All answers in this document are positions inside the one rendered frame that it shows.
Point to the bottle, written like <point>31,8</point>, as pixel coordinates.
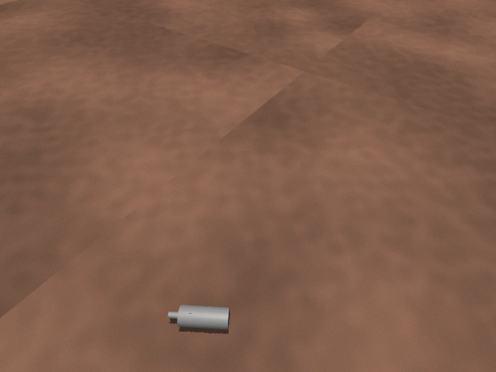
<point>199,316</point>

